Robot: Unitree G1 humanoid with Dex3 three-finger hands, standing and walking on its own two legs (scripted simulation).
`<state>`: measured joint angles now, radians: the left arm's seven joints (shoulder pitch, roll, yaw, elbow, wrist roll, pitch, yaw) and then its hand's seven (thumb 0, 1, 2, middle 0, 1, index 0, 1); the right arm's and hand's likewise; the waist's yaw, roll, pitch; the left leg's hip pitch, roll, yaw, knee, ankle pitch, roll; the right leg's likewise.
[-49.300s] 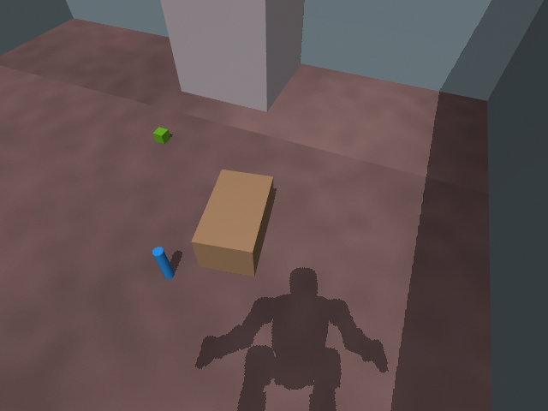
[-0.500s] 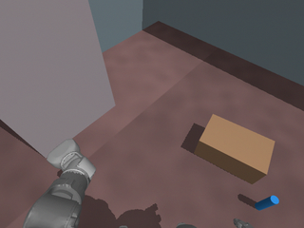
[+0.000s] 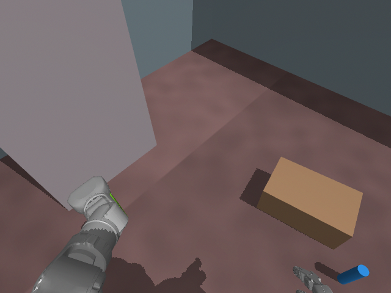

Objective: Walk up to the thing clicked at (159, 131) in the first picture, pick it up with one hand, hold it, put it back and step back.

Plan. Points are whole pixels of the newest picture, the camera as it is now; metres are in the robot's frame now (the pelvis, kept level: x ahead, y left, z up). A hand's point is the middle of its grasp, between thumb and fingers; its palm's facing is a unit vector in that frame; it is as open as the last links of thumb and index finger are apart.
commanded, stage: hold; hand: left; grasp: from above
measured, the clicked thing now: (107, 211) +0.32 +0.23 -0.10
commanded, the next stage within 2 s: crouch in 1.34 s
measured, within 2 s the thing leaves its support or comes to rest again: neither
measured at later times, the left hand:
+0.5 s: hand (100, 205) +0.31 +0.23 -0.04, palm faces -0.28 -0.33 -0.90, open 8.6 cm
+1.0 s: hand (96, 212) +0.29 +0.23 -0.03, palm faces -0.26 -0.35 -0.90, open 8.6 cm
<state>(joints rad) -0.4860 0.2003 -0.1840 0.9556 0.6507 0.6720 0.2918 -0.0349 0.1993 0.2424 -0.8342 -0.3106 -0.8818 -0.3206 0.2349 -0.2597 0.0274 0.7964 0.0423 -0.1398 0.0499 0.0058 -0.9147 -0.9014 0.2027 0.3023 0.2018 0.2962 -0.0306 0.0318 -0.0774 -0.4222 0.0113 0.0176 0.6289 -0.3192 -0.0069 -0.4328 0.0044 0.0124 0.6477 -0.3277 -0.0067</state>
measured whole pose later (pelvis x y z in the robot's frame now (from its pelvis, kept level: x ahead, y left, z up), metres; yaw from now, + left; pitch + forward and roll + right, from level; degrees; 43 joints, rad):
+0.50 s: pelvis +0.01 +0.00 +0.01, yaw +0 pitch +4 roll +0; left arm -0.46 0.19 -0.22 0.87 0.67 0.72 0.24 -0.04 0.20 0.24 -0.84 -0.28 -0.89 -0.30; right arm 0.20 -0.27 0.02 0.79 0.04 -0.12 0.07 0.01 -0.92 -0.90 0.20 0.30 0.20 0.30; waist -0.01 0.04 -0.06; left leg -0.33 0.01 0.01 0.55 -0.30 -0.01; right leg -0.34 0.00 0.01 0.57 -0.31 -0.01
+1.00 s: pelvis +0.00 +0.00 +0.01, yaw +1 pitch +2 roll +0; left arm -0.41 0.18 -0.25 0.75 0.66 0.81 0.21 -0.03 0.18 0.25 -0.85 -0.28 -0.91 -0.29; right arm 0.15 -0.26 0.04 0.78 0.05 -0.12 0.08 0.01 -0.92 -0.91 0.20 0.30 0.20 0.30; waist 0.01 0.05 -0.05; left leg -0.29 0.00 0.01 0.52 -0.27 0.00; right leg -0.30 0.00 0.00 0.54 -0.29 0.00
